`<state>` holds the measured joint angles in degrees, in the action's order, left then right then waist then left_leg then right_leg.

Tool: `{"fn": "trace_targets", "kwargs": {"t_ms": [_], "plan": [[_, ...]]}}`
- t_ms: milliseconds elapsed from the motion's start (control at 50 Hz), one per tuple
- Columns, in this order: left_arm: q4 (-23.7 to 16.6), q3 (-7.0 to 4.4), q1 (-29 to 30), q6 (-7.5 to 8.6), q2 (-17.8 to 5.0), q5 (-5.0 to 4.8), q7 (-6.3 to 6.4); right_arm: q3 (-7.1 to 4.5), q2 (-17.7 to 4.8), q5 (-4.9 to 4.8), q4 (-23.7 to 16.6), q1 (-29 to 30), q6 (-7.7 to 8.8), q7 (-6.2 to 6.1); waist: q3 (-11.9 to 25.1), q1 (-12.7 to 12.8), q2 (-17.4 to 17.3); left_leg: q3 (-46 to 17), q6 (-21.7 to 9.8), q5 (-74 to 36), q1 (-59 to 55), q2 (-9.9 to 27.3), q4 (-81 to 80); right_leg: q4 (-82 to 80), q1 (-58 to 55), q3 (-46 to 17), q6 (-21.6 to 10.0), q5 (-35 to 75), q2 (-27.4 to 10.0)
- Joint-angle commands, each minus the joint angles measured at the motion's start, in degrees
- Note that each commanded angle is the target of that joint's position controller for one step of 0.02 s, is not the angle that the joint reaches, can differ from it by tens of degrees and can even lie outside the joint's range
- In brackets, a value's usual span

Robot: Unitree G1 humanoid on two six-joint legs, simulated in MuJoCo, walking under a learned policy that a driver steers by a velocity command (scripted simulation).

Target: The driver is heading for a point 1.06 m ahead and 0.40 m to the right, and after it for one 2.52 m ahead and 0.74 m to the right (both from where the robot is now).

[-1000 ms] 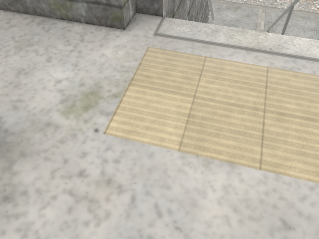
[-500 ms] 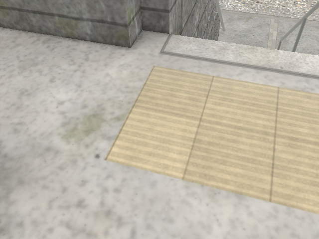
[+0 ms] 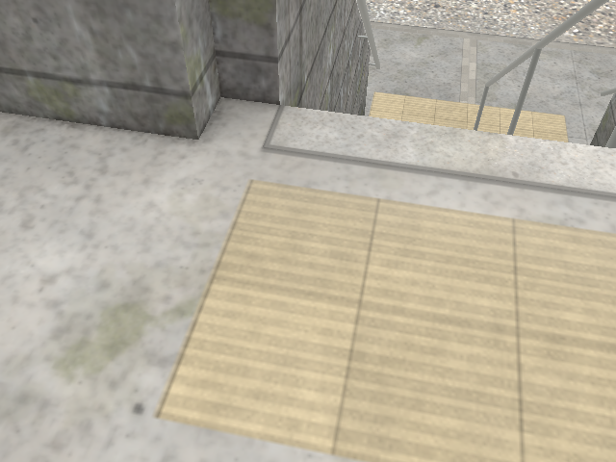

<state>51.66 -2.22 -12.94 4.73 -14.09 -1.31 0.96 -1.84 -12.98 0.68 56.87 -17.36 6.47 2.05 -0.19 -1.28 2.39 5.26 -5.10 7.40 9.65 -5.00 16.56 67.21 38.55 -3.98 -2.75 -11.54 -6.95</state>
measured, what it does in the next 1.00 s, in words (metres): walks ahead, turning right: right foot, then left foot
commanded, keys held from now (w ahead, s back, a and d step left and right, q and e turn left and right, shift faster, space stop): w+e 0.88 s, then w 0.12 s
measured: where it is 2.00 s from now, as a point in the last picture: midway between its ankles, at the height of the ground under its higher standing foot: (470, 296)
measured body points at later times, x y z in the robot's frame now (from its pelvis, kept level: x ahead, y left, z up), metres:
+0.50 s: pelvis +0.28 -0.10 -0.01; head +0.31 -0.12 +0.44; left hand +0.44 +0.13 -0.12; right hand +0.33 -0.39 -0.13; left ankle +0.27 +0.07 -0.65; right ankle +0.30 -0.18 -0.74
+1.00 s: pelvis +0.56 -0.14 +0.00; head +0.58 -0.14 +0.44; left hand +0.80 +0.04 -0.12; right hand +0.52 -0.43 -0.11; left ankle +0.64 -0.07 -0.74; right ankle +0.45 -0.24 -0.65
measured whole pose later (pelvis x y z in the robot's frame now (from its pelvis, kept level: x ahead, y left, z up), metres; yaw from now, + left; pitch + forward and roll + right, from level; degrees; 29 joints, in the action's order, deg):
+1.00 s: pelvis +0.56 -0.14 +0.00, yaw -31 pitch +2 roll +1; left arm 40.7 -3.6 -16.5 2.5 -16.5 -1.2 0.4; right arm -3.2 -14.8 0.6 44.7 -13.1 6.6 1.0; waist 0.0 -1.0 2.6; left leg 2.6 -2.2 10.0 16.1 -2.1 24.1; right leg 67.5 29.3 -5.0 -1.9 -19.9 -0.6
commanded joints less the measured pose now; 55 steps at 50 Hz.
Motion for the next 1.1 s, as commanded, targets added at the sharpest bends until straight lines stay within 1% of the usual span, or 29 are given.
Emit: {"fn": "trace_targets", "kwargs": {"t_ms": [20, 120, 180, 240, 280, 300, 320, 340, 360, 380, 400, 440, 460, 520, 560, 640, 720, 780, 800, 820, 840, 860, 880, 900, 920, 940, 980, 1060, 1100], "plan": [[-1.76, -0.94, -3.76, -0.60, -2.63, 0.42, 0.33, -1.16, -7.10, 0.28, -2.61, 2.61, 1.32, -1.11, -2.86, 2.64, -4.83, -9.09, -8.75, -5.02, 5.76, 16.85, -11.84, -4.59, 1.84, -2.25, 1.01, 8.61, -2.13], [-5.03, -0.65, 5.77, 0.24, -1.52, 0.31, -1.12, -1.21, -8.74, -0.29, -1.81, -0.74, 0.71, -2.38, -3.09, -0.86, -4.05, -3.54, -6.02, -7.64, -2.64, 17.28, -11.30, -21.90, 3.44, 0.25, 0.64, 19.12, 0.06], [-7.62, -0.15, 10.99, 0.21, -0.81, 0.17, -2.35, -1.39, -9.44, -0.70, -0.68, -3.72, -0.17, -2.66, -4.93, -3.07, -3.85, -1.77, -5.42, -8.01, -9.52, 19.25, -9.66, -27.34, 5.76, 2.15, 0.28, 17.12, 0.47], [-10.62, -0.09, 13.81, 0.17, -1.07, 0.05, -3.65, -1.78, -10.33, -1.10, -0.33, -4.67, -1.52, -2.75, -5.67, -3.34, -4.22, -0.52, -4.35, -12.29, -15.74, 21.42, -5.48, -30.05, 6.96, 4.45, -1.25, 9.18, 1.31], [-11.75, -0.70, 11.75, 0.14, -2.45, 0.02, -4.36, -2.19, -11.73, -1.22, -1.37, -2.53, -2.36, -2.97, -3.52, -1.05, -6.11, 1.79, -2.87, -28.43, -16.34, 21.52, 1.05, -31.18, 0.56, 7.96, -3.21, 2.77, 4.05], [-11.27, -1.60, 7.33, 0.08, -3.98, -0.01, -4.50, -2.39, -12.42, -1.12, -2.05, -1.37, -2.82, -3.18, -0.23, 1.62, -7.31, 3.38, -1.92, -39.54, -15.41, 20.95, 7.99, -31.40, -6.82, 10.18, -4.39, 1.15, 6.69], [-9.10, -3.29, -1.66, 0.06, -6.66, -0.22, -4.40, -2.25, -12.13, -0.97, -2.82, -0.34, -3.33, -3.39, 4.66, 6.38, -6.49, 5.59, -0.29, -45.15, -12.20, 18.64, 19.93, -34.50, -19.04, 11.33, -6.19, 3.65, 9.93], [-6.91, -5.71, -12.31, -0.28, -12.55, -0.14, -3.42, -1.66, -11.11, -0.44, -4.57, -0.45, -3.01, -3.57, 10.71, 10.56, -1.29, 6.34, 2.36, -32.90, 1.59, 15.77, 37.96, -36.47, -37.60, 0.04, -9.85, 4.44, 4.48], [-7.15, -6.74, -13.41, -0.30, -19.02, -0.09, -2.95, 1.14, -2.04, 1.05, -7.38, -5.93, -0.90, -2.36, 16.66, 4.67, 13.83, 2.35, 5.94, 18.33, 28.19, 3.32, 59.08, -42.04, -58.04, -33.02, -20.44, -2.35, -10.60], [-7.96, -5.50, -15.75, 0.08, -14.42, 0.47, -2.77, 0.15, -7.41, -1.06, -8.03, -1.58, 2.00, -1.48, 23.22, 7.98, 9.07, -10.30, 4.56, 24.18, 35.19, 2.70, 66.22, -49.61, -63.08, -44.69, -22.06, -3.15, -13.45], [-7.90, -4.68, -13.55, 0.34, -11.21, 0.98, -2.53, -0.68, -9.90, -2.99, -10.17, 4.04, 3.36, -1.07, 15.54, 8.34, 6.99, -11.13, 2.93, 19.42, 40.29, 5.88, 65.95, -49.09, -59.12, -35.25, -18.48, 2.22, -11.09], [-10.65, -3.57, -4.20, 0.22, -7.64, 0.73, -2.52, -0.90, -9.48, -1.36, -10.61, 6.59, 3.57, -1.78, 7.80, 3.54, -2.74, -10.12, 2.72, 11.48, 34.19, 10.50, 56.28, -49.97, -41.41, -21.18, -14.68, 13.49, -6.29], [-11.75, -2.91, -1.67, 0.19, -5.99, 1.17, -2.50, -1.41, -9.77, -1.03, -10.78, 5.50, 2.64, -1.89, 6.47, 1.28, -2.51, -10.46, 3.08, 10.14, 29.83, 11.82, 53.25, -51.62, -35.71, -17.87, -13.94, 16.59, -4.43], [-12.21, -3.27, -1.82, 0.45, -7.63, 0.64, -1.99, -1.57, -7.75, 0.03, -12.21, 5.04, 0.40, -2.00, 3.88, -0.67, -1.71, -9.01, 5.75, 7.46, 26.80, 11.46, 45.54, -54.27, -28.03, -13.65, -14.63, 21.95, -2.32], [-12.00, -3.79, -3.65, 0.37, -9.29, 0.34, -1.10, -1.39, -6.92, 0.42, -14.14, 9.58, -0.01, -2.34, 1.93, 0.31, -1.12, -8.04, 7.42, 1.62, 27.67, 10.28, 37.16, -55.08, -25.78, -11.21, -14.01, 21.94, -0.73], [-11.50, -3.98, -6.96, -0.28, -9.71, 0.07, -0.32, -0.82, -5.37, -0.23, -16.88, 18.15, 0.33, -2.05, 0.71, 3.69, 2.19, -7.33, 7.45, -11.78, 23.15, 6.59, 19.16, -53.67, -24.15, -9.51, -10.39, 13.95, 2.31], [-10.66, -4.05, -9.38, -0.65, -9.55, -0.34, -0.15, -1.50, -7.63, -0.94, -19.27, 21.89, 1.01, -1.41, 0.36, 4.83, 3.26, -9.31, 6.33, -11.78, 20.86, 5.39, 12.59, -50.08, -28.55, -15.36, -9.17, 8.69, -0.12], [-11.22, -4.23, -7.97, -1.42, -9.72, -0.02, 0.39, -2.47, -9.64, -1.04, -19.17, 19.12, 1.93, -1.00, 0.96, 2.77, 4.96, -9.55, 4.36, -4.91, 16.66, 5.09, 10.31, -45.02, -32.19, -19.74, -8.15, 10.18, -1.52], [-11.74, -3.96, -6.92, -1.69, -8.93, 0.07, 0.39, -3.07, -10.30, -0.86, -18.04, 14.78, 2.23, -1.18, 2.69, 0.48, 5.14, -8.32, 3.18, -4.47, 10.58, 4.53, 8.08, -41.37, -31.80, -19.54, -7.17, 13.32, 0.28], [-12.69, -3.13, -5.77, -1.66, -6.80, 0.41, 0.15, -3.90, -12.07, -0.14, -16.91, 8.11, 2.50, -1.48, 8.02, -2.74, 3.78, -10.55, 0.86, -4.57, -0.95, 8.06, 8.59, -32.38, -28.55, -17.13, -5.40, 14.72, 3.40], [-14.10, -1.90, -6.29, -1.51, -3.71, 1.59, 0.04, -4.75, -15.60, 0.18, -16.19, -1.60, 2.21, -1.99, 16.53, -5.89, -3.81, -21.30, -2.43, -2.09, -16.76, 18.44, 9.24, -15.37, -19.64, -11.05, -2.90, 2.11, 8.21], [-15.45, -1.24, -15.56, -0.88, -1.84, -0.68, -0.16, -5.53, -18.44, 0.42, -14.33, -4.37, 1.45, -1.50, 20.82, -0.70, -25.73, -48.94, -11.31, 10.46, -31.57, 29.54, 3.14, 0.68, 1.28, -6.79, -0.08, -23.45, 13.58], [-13.24, -2.25, -14.65, -1.01, -8.20, -1.37, 0.08, -4.27, -12.18, -0.69, -16.05, -1.85, 1.22, -1.40, 15.43, -2.09, -16.43, -49.31, -9.61, 20.91, -27.69, 29.12, 1.12, 7.96, 7.37, -8.60, 0.54, -20.45, 8.63], [-13.84, -2.87, -8.28, -1.32, -10.48, -0.68, 0.00, -3.45, -9.00, -0.95, -16.40, 0.04, 0.87, -1.59, 8.68, -3.56, -9.56, -39.57, -7.06, 18.82, -20.15, 26.42, 0.59, 8.79, 8.00, -6.98, 0.85, -14.54, 6.94], [-14.31, -2.73, -5.45, -1.46, -9.30, 0.06, 0.04, -3.00, -8.54, -0.43, -16.40, 2.42, 0.54, -1.41, 4.84, -2.29, -4.78, -32.75, -6.05, 11.41, -12.41, 23.74, -0.56, 7.22, 5.24, -5.39, 1.10, -10.35, 5.05], [-14.90, -2.71, -3.60, -1.29, -8.12, 0.66, -0.13, -2.72, -7.71, -0.16, -15.73, 3.60, 0.37, -1.20, 1.89, -1.26, -4.55, -28.34, -6.12, 6.12, -7.11, 21.42, -2.02, 4.25, 3.85, -5.23, 1.06, -7.99, 3.77], [-14.94, -2.38, -4.65, -1.44, -5.82, 0.00, -0.66, -2.47, -7.01, 0.10, -14.72, 3.87, 0.71, -0.98, 1.04, 0.65, -7.53, -21.84, -6.24, 0.98, -2.16, 18.46, -4.80, 0.50, -0.20, -3.79, 0.85, -6.36, 2.31], [-16.73, -1.53, -0.43, -1.41, -3.92, 0.86, -0.75, -3.27, -9.76, -0.88, -12.53, 2.03, 1.14, -0.89, 0.36, 0.74, -6.41, -16.15, -8.54, -9.54, -2.65, 18.92, -7.45, -9.33, 2.44, -1.41, 1.79, -1.34, 0.92], [-17.43, -1.05, 2.72, -0.88, -3.26, 0.95, -1.13, -3.37, -10.55, -1.20, -11.78, 1.21, 0.60, -1.13, 0.30, -0.21, -6.01, -12.95, -7.79, -11.94, -3.45, 18.03, -7.77, -16.20, 1.90, 0.18, 2.05, 4.37, 0.47]]}}
Velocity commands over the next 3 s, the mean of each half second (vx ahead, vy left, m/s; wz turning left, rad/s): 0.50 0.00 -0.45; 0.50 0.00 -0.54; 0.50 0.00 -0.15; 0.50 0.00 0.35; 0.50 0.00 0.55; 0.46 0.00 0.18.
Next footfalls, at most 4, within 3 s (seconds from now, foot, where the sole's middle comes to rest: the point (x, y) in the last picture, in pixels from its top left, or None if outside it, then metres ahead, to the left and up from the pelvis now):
0.34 right None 0.34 -0.18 -0.78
0.82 left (351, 396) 0.67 -0.09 -0.78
1.34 right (497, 362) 0.75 -0.45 -0.78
1.90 left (443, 240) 1.14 -0.39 -0.78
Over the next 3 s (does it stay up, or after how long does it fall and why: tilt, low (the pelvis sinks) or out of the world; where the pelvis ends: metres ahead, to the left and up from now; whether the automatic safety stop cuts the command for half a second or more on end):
stays up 1.48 -0.47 0.00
